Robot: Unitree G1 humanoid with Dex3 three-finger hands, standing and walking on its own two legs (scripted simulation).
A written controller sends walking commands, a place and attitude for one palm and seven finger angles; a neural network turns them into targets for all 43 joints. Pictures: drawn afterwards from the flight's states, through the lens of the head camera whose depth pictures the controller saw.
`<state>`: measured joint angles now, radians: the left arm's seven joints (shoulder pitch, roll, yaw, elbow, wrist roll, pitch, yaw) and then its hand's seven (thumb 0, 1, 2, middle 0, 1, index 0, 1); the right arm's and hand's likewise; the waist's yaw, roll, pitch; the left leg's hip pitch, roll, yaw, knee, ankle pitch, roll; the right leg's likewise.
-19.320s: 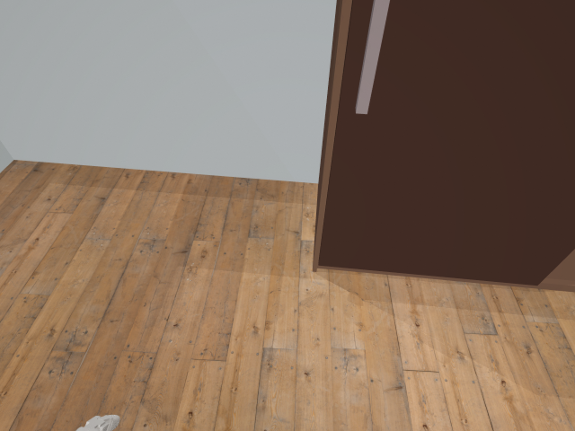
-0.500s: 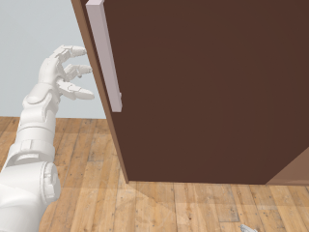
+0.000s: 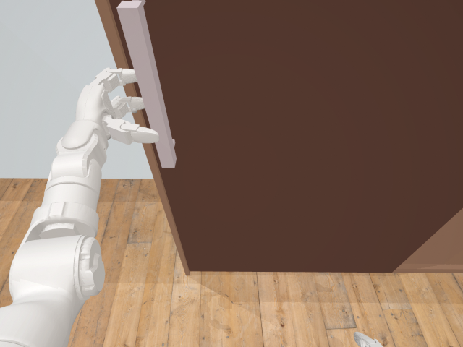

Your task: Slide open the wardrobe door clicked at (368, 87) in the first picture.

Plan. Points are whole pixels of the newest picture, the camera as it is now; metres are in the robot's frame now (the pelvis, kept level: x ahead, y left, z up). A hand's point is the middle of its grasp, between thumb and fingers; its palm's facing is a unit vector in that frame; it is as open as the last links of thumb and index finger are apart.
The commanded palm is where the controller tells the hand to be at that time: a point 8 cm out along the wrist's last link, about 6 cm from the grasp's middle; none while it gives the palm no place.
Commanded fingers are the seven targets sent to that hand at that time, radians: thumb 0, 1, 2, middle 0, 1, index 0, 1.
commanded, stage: feel for the door with the fingertips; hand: left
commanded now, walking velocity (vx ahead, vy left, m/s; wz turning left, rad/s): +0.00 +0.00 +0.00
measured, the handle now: (156, 94) +0.51 +0.14 +0.19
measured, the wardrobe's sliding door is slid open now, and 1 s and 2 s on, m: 0.00 0.00 0.00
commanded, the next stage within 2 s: slide the fingers in behind the handle in 0.30 s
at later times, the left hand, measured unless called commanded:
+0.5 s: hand (137, 103) +0.47 +0.16 +0.20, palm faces +0.00 -1.00 -0.02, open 13.7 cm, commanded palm +0.44 +0.22 +0.19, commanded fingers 0.00 -0.50 0.30 -0.30 -1.20 -0.30 -1.20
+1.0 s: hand (140, 109) +0.45 +0.15 +0.20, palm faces -0.01 -1.00 -0.01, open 14.0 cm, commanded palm +0.43 +0.21 +0.19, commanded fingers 0.00 -0.50 0.30 -0.30 -1.20 -0.30 -1.20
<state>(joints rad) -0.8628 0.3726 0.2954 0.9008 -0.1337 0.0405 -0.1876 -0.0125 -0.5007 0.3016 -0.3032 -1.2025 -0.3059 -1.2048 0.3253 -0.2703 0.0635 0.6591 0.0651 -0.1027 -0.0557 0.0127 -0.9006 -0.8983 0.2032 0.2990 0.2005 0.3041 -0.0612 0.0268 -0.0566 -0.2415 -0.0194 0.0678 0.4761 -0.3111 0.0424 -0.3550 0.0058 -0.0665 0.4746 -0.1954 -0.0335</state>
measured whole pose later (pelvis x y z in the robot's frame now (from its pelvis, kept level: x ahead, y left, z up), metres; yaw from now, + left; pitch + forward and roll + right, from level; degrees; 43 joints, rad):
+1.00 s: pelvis -0.01 -0.01 +0.00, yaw +0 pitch +4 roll +0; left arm -0.91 0.37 0.27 0.95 -0.13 -0.02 -0.19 -0.01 -0.50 0.30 -0.30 -1.20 -0.30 -1.21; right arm 0.33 -0.28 0.06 0.66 0.06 -0.13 -0.06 0.01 -0.90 -0.90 0.20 0.30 0.20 0.30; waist -0.06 0.03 -0.05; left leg -0.27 -0.02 0.06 0.49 -0.30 0.04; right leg -0.38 0.01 -0.07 0.48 -0.18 -0.04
